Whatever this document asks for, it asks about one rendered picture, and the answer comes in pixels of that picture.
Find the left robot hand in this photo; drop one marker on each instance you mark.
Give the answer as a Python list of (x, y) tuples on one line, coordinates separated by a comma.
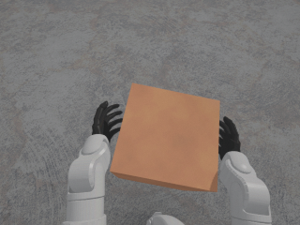
[(101, 120)]

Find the robot left forearm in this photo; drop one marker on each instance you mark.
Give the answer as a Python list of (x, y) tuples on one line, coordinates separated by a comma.
[(86, 183)]

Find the right robot hand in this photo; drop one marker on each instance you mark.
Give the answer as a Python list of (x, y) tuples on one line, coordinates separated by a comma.
[(230, 137)]

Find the carton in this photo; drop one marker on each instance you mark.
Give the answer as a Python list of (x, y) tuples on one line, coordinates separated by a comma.
[(168, 139)]

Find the robot right shin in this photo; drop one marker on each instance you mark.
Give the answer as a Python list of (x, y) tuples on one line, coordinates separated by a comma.
[(156, 214)]

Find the robot right forearm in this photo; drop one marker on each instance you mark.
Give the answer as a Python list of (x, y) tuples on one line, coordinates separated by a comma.
[(249, 195)]

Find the right robot thigh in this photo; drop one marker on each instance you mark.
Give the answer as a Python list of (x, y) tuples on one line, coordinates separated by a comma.
[(163, 220)]

